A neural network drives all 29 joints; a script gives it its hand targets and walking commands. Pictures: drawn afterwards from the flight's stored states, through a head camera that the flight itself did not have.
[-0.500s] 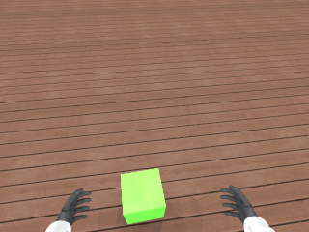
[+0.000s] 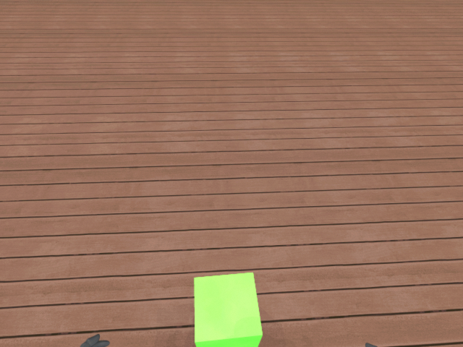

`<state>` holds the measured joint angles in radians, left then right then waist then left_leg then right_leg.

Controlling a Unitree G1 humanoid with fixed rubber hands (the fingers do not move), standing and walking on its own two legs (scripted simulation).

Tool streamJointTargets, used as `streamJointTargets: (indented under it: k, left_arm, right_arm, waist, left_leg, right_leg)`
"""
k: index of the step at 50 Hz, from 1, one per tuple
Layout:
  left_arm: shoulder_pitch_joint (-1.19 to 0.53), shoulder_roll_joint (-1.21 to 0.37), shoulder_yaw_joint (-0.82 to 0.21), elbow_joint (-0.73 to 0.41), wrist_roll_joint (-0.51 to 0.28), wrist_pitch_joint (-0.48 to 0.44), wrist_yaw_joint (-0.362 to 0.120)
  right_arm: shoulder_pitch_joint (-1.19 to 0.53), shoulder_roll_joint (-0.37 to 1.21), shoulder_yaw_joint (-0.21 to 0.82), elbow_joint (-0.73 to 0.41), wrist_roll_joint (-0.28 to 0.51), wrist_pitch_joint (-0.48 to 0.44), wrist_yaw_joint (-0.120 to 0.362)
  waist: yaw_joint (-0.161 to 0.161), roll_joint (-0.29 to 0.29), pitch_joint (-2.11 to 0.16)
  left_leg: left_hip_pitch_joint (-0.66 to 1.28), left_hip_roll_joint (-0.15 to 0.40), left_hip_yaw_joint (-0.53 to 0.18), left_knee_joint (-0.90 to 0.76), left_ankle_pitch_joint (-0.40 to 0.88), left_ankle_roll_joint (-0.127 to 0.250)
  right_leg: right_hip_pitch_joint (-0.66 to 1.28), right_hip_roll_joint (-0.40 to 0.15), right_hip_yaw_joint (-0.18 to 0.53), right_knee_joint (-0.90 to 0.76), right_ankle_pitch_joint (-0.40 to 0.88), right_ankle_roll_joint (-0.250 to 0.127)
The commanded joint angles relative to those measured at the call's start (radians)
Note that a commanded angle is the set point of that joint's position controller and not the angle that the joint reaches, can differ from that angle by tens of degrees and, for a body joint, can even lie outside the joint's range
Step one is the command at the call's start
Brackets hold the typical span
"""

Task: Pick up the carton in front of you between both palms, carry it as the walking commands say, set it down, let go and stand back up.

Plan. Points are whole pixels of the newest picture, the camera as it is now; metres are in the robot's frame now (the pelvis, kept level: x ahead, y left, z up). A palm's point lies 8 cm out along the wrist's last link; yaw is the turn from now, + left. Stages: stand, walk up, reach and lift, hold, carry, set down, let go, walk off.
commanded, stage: stand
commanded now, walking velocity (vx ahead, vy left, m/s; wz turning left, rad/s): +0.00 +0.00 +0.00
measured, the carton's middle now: (226, 315) +0.35 +0.02 -0.64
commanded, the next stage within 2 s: none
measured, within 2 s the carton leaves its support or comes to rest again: neither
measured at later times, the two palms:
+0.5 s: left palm out of the picture +0.03 +0.27 -0.12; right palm out of the picture +0.08 -0.25 -0.12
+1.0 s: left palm out of the picture -0.06 +0.24 -0.14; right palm out of the picture +0.02 -0.24 -0.13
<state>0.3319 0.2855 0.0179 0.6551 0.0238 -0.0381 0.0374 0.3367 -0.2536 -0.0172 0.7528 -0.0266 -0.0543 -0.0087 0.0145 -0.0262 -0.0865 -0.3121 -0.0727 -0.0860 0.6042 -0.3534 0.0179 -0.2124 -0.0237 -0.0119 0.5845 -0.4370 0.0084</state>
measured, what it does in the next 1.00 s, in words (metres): stands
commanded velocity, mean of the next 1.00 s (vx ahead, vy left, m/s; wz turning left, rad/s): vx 0.00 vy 0.00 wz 0.00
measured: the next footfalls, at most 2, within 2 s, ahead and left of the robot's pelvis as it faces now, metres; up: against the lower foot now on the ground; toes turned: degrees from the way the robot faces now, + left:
none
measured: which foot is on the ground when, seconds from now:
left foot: down 0.00-1.00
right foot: down 0.00-1.00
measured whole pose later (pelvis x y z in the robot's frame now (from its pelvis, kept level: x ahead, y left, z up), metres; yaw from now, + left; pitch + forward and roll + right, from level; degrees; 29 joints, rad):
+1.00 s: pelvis -0.01 +0.00 +0.00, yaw +4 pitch +0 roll +0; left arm 0.40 0.23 -0.01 0.98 0.02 0.02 0.05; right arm 0.33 -0.21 0.03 0.98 -0.01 0.01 -0.04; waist 0.02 -0.01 -0.01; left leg -0.26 -0.07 -0.15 0.61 -0.33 0.01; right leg -0.11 -0.03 -0.09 0.52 -0.41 0.00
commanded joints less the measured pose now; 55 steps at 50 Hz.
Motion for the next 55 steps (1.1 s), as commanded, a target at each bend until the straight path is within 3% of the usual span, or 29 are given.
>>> streamJointTargets:
  k: [1,9,31,55]
  left_arm:
    - [0.028,0.102,0.02,-0.053,-0.005,-0.007,0.009]
    - [0.069,0.102,0.01,-0.011,-0.011,0.014,0.018]
    - [0.123,0.088,-0.002,0.146,-0.007,0.05,0.017]
    - [0.159,0.014,-0.02,0.363,-0.007,0.052,0.013]
  right_arm:
    - [0.024,-0.114,-0.023,-0.048,0.004,-0.006,-0.009]
    - [0.029,-0.11,-0.012,-0.027,0.009,0.015,-0.019]
    - [0.029,-0.11,0.003,0.063,0.012,0.05,-0.031]
    - [0.058,-0.037,0.035,0.256,0.018,0.059,-0.037]
  waist:
    - [0.004,0.015,-0.002]
    - [0.006,0.017,0.012]
    - [0.006,0.036,0.093]
    - [0.001,0.034,0.162]
  left_leg:
    - [-0.008,0.104,-0.084,-0.033,0.474,0.015]
    - [-0.011,0.095,-0.086,0.006,0.502,0.025]
    - [-0.018,0.086,-0.121,-0.029,0.422,0.038]
    - [-0.001,0.091,-0.128,-0.096,0.373,0.03]
  right_leg:
    - [0.025,-0.073,0.052,-0.03,0.404,0.001]
    - [0.028,-0.069,0.02,-0.015,0.457,-0.01]
    - [0.055,-0.063,-0.011,-0.08,0.28,-0.03]
    - [0.1,-0.075,-0.012,-0.156,0.25,-0.036]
